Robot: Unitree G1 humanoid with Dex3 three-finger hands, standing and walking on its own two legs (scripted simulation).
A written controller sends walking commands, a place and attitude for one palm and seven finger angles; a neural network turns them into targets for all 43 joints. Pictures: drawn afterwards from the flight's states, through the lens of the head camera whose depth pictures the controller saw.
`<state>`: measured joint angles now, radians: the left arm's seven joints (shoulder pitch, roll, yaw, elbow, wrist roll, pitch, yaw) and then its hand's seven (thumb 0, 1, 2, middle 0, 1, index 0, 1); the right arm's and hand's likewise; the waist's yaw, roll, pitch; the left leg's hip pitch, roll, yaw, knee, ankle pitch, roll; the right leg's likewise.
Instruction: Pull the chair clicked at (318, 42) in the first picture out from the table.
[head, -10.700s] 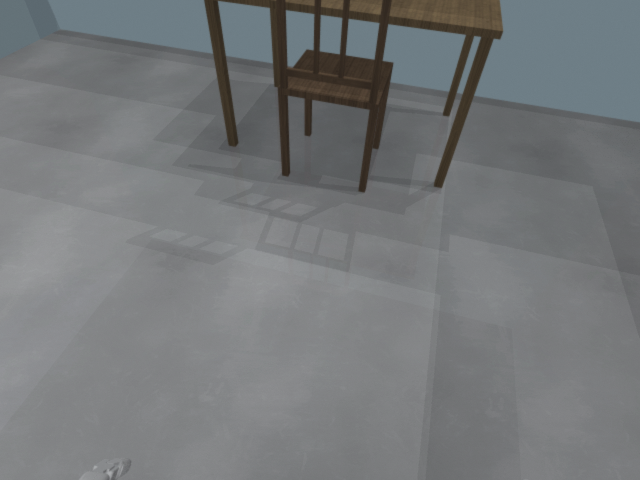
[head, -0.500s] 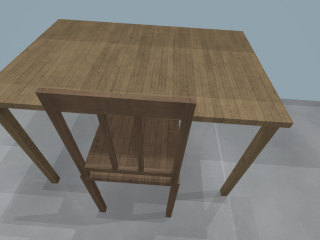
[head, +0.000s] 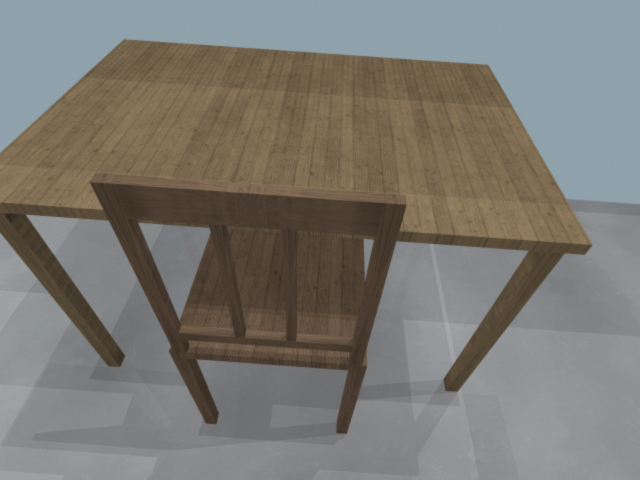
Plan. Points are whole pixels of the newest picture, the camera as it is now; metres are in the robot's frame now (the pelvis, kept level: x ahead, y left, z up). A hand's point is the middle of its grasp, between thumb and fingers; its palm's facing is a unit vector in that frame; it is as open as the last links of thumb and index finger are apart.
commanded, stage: look again from close up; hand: left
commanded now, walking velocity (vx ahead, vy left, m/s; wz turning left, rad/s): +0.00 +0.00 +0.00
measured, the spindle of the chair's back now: (230, 286) +0.43 +0.18 -0.07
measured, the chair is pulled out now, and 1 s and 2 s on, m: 0.00 0.00 0.00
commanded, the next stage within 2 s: none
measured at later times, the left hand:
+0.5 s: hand out of the picture -0.03 +0.17 -0.18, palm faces +0.01 -0.99 -0.15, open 7.3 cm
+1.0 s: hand out of the picture -0.03 +0.17 -0.18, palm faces +0.01 -0.99 -0.14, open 7.3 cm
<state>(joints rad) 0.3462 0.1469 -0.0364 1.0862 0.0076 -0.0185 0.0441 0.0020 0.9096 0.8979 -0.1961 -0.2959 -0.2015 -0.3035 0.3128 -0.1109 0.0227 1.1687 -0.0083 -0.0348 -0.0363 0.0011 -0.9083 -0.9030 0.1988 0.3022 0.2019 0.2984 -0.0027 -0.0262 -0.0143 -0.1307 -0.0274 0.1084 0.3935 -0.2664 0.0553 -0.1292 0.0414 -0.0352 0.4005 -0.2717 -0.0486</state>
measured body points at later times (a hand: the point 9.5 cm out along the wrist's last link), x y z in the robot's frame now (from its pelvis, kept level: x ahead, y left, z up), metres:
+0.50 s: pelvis -0.01 +0.01 +0.00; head -0.01 +0.03 +0.45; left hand -0.03 +0.22 -0.17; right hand -0.03 -0.19 -0.16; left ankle -0.03 +0.08 -0.74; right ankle -0.04 -0.09 -0.74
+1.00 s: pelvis -0.01 +0.02 +0.00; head -0.01 +0.04 +0.45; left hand -0.03 +0.23 -0.17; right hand -0.04 -0.18 -0.16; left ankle -0.03 +0.08 -0.74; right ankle -0.04 -0.09 -0.74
